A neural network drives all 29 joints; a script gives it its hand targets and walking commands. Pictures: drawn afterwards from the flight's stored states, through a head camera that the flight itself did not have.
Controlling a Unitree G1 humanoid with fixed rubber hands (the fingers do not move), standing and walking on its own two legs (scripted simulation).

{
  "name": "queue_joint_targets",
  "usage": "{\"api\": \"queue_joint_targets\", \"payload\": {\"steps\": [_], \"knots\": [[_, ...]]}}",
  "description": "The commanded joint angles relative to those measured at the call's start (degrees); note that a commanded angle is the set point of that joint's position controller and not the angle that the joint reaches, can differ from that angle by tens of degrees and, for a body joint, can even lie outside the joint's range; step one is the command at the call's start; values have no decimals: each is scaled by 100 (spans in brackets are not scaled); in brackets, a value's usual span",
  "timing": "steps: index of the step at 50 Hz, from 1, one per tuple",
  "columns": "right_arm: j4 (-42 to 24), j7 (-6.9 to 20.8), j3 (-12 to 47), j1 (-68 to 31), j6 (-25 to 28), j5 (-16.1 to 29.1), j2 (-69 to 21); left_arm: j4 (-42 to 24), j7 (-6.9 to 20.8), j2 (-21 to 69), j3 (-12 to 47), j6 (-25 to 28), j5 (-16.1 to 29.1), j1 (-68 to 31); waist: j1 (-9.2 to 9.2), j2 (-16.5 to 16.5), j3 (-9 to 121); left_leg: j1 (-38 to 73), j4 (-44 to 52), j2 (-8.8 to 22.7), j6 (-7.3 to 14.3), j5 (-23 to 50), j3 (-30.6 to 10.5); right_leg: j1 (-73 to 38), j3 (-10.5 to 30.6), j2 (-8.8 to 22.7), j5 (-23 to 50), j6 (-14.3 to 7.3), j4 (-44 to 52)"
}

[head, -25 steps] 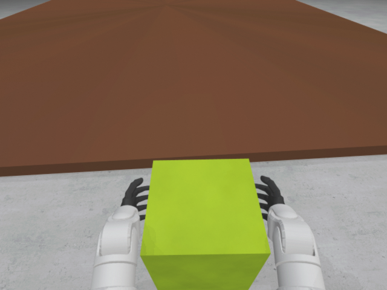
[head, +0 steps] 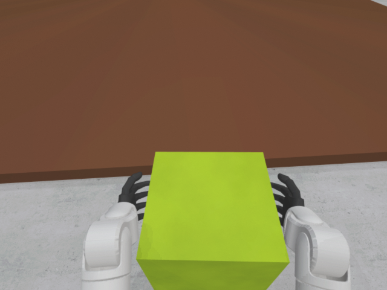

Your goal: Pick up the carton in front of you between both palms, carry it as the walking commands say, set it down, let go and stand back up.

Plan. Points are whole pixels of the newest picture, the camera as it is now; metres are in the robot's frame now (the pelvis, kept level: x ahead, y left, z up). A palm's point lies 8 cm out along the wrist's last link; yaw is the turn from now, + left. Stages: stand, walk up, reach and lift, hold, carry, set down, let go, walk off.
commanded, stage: carry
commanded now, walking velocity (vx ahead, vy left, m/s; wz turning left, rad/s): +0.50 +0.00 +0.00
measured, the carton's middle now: (208, 229) +0.27 -0.01 +0.02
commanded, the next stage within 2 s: none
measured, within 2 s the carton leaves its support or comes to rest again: neither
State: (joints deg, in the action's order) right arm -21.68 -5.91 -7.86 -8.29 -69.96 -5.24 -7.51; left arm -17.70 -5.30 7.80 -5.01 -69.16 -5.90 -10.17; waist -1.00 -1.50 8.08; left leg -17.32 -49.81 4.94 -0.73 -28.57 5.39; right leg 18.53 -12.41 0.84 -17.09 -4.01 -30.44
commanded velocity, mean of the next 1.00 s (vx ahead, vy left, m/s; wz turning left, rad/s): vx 0.44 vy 0.00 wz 0.00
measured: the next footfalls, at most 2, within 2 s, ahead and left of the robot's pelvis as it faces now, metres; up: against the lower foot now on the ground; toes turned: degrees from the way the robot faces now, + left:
left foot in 0.30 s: +0.39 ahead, +0.10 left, +0.00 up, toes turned +9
right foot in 0.80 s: +0.74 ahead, -0.11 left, +0.00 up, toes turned -13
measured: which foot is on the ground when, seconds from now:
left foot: up 0.00-0.28, down 0.30-0.84, up 0.86-1.00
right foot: down 0.00-0.32, up 0.34-0.78, down 0.80-1.00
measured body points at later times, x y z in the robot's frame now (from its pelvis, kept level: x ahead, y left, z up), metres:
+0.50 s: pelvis +0.33 +0.04 +0.01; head +0.35 +0.04 +0.46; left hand +0.62 +0.16 +0.06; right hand +0.58 -0.15 +0.06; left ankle +0.35 +0.09 -0.73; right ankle +0.26 -0.09 -0.65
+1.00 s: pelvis +0.66 -0.04 +0.00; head +0.71 -0.05 +0.45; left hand +1.02 +0.12 +0.14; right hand +1.03 -0.19 +0.14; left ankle +0.60 +0.10 -0.64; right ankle +0.70 -0.10 -0.73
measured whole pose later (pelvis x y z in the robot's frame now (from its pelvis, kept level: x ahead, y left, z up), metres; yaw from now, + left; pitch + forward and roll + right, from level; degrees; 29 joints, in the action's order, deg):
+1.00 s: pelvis +0.66 -0.04 +0.00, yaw -1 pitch +4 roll +1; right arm -10.3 -7.2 -11.9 -38.1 -76.7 -2.9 -0.5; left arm -10.3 -9.0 1.6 -11.2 -76.3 -1.9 -36.6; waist 2.7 -1.1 -1.9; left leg -31.7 -69.5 3.2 3.3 -20.5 1.5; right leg 21.9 -12.5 0.9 -12.0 -5.9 -29.0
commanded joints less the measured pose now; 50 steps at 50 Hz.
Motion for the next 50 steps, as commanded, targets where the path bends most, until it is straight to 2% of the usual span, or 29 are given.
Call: {"api": "queue_joint_targets", "payload": {"steps": [1, 2, 4, 8, 11, 13, 14, 15, 16, 17, 18, 19, 20, 21, 22, 24, 27, 31, 37, 39, 40, 41, 42, 43, 44, 45, 46, 48, 50], "knots": [[-202, 1575, 4285, -3149, -176, 2522, -4774, -580, 1259, 4843, 3686, -139, 2133, -2704, 280, 493, 1029, -3269, -1509, 156, 198, -78, -291, -3414, 3282, 2279, 2054, -941, 1360], [-89, 1567, 4239, -3034, -168, 2489, -4855, -648, 1265, 4900, 3748, -163, 2200, -2769, 268, 310, 1045, -3127, -1120, 216, 183, 247, -289, -3314, 2814, 2117, 2218, -679, 1444], [101, 1517, 4177, -2800, -121, 2332, -4987, -681, 1326, 5001, 3881, -178, 2331, -2830, 260, 603, 994, -2883, -456, 55, 98, 735, -25, -3259, 2092, 1752, 2661, -372, 1561], [242, 1385, 4083, -2380, -7, 1942, -5176, -578, 1522, 5058, 3970, -150, 2476, -2682, 226, 816, 631, -2306, 943, -213, 72, 1649, 421, -2732, 1066, 1300, 3207, -256, 1641], [198, 1361, 4113, -2287, 56, 1830, -5216, -477, 1609, 5066, 3996, -81, 2462, -2528, 228, 1071, 368, -1174, 1900, -511, 200, 2481, 968, -2156, 534, 1130, 4062, -98, 1571], [156, 1386, 4175, -2326, 100, 1873, -5222, -522, 1631, 5022, 4010, -35, 2463, -2552, 151, 1215, 696, 122, 2138, -722, 292, 2883, 1220, -1915, 120, 1059, 4895, 75, 784], [150, 1401, 4186, -2289, 121, 1896, -5213, -562, 1640, 4998, 4015, -25, 2450, -2554, 54, 1122, 1003, 1071, 2266, -884, 330, 2559, 1354, -1620, -111, 904, 4802, 198, -35], [95, 1427, 4192, -2324, 136, 1916, -5219, -567, 1653, 4961, 4016, -11, 2420, -2558, -76, 872, 1298, 2117, 2208, -554, 323, 2112, 993, -919, -61, 783, 3764, 283, -1063], [132, 1444, 4144, -2238, 130, 1899, -5209, -570, 1666, 4928, 4018, -21, 2407, -2629, -168, 5, 1641, 2758, 2684, 784, 608, 682, -1095, -80, -6, 507, 2120, 428, -2537], [305, 1477, 4135, -2302, 184, 1908, -5188, -639, 1661, 4995, 4080, -41, 2449, -2660, -71, -1535, 1861, 3505, 3692, 2041, 1465, 522, -3695, 1460, 466, -306, -695, 555, -4034], [195, 1509, 4237, -2339, 212, 2064, -5374, -603, 1648, 5012, 4075, 12, 2398, -2688, -45, -899, 1649, 3287, 3798, 2073, 1542, 1045, -3539, 1875, 1150, 79, -862, 381, -4710], [141, 1532, 4307, -2420, 261, 2158, -5561, -599, 1649, 5181, 4091, 66, 2395, -2691, -52, -599, 1586, 2903, 3685, 1838, 1437, 1704, -2951, 1896, 1250, 323, -679, 247, -4766], [38, 1553, 4377, -2567, 304, 2225, -5688, -566, 1640, 5350, 4103, 133, 2372, -2684, -28, -13, 1442, 2475, 3635, 1673, 1213, 2096, -2343, 1787, 1295, 538, -384, 212, -4419], [-34, 1571, 4453, -2660, 339, 2287, -5761, -527, 1622, 5483, 4106, 197, 2352, -2579, 7, 102, 1360, 2146, 3700, 1523, 1050, 2286, -1897, 1693, 1300, 675, -122, 200, -3952], [-76, 1589, 4500, -2663, 366, 2331, -5796, -501, 1593, 5534, 4086, 250, 2303, -2468, 27, -28, 1376, 1994, 3788, 1414, 909, 2261, -1527, 1511, 1228, 703, 52, 225, -3579], [-96, 1646, 4547, -2468, 400, 2394, -5735, -400, 1524, 5597, 4083, 349, 2160, -2132, 34, -279, 1347, 1950, 3893, 1277, 868, 2462, -1059, 1453, 987, 599, 138, 291, -2953], [-122, 1726, 4547, -2256, 417, 2418, -5524, -374, 1427, 5548, 4107, 437, 1990, -1864, 35, -469, 1095, 2157, 3986, 1135, 870, 2867, -572, 1815, 675, 516, 487, 393, -1989], [-306, 1729, 4441, -2259, 357, 2399, -5122, -750, 1342, 5273, 4185, 374, 2068, -2102, 6, -607, 596, 2261, 3945, 907, 803, 3542, -40, 1969, 308, 407, 1184, 446, -877], [-655, 1449, 4186, -3210, 29, 2325, -4123, -1241, 1245, 4268, 4123, -50, 2434, -3368, -112, -759, 153, 2262, 3561, 788, 738, 4405, 361, 1290, -46, 179, 1615, 125, -102], [-620, 1347, 4087, -3765, -144, 2341, -3699, -1077, 1184, 3857, 3956, -214, 2461, -3741, 87, -756, 584, 2163, 2392, 667, 579, 5499, 675, 143, -305, -178, 1307, 22, 71], [-526, 1296, 4043, -4085, -249, 2367, -3534, -900, 1150, 3656, 3796, -296, 2461, -3933, 331, -470, 1020, 1782, 1217, 410, 422, 5363, 868, -948, -422, -384, 922, 29, 194], [-392, 1252, 3960, -4474, -352, 2401, -3382, -743, 1119, 3467, 3627, -387, 2481, -4162, 584, 105, 1551, 891, -216, 308, 332, 3854, 753, -2096, 700, 475, 199, 12, 249], [-375, 1197, 3951, -4810, -462, 2515, -3487, -556, 1101, 3224, 3462, -429, 2444, -4500, 455, 1771, 1937, -1034, -1978, -540, 64, 1665, 419, -3245, 3709, 1986, -849, -893, 973], [-115, 1165, 3780, -5210, -505, 2519, -3438, -374, 1080, 3390, 3415, -505, 2609, -4879, 491, 1852, 1794, -1905, -2839, -740, 205, 76, -314, -3308, 4398, 2150, -199, -1095, 1558], [91, 1131, 3687, -5496, -540, 2582, -3567, -323, 1065, 3520, 3419, -555, 2745, -5197, 430, 1501, 1741, -2167, -3242, -436, 383, 209, -592, -3168, 3731, 2037, 652, -1051, 1303], [215, 1105, 3610, -5738, -567, 2640, -3738, -240, 1070, 3714, 3424, -583, 2860, -5541, 431, 818, 1761, -2240, -3142, -228, 452, 472, -665, -2921, 3206, 1908, 1370, -902, 1055], [428, 1082, 3555, -5907, -594, 2636, -3887, -175, 1086, 3944, 3399, -606, 2966, -5912, 377, 431, 1641, -2243, -2812, -74, 481, 714, -654, -2552, 2668, 1781, 2145, -763, 971], [802, 1050, 3459, -6293, -614, 2609, -4164, 58, 1133, 4281, 3350, -617, 3109, -6507, 309, 620, 1801, -1924, -2172, -22, 463, 927, -557, -2253, 1951, 1631, 3017, -598, 930], [1090, 1009, 3374, -6735, -589, 2576, -4391, 260, 1175, 4476, 3244, -626, 3182, -7046, 286, 702, 1809, -1906, -1590, -117, 399, 895, -380, -2155, 1517, 1532, 3733, -637, 843]]}}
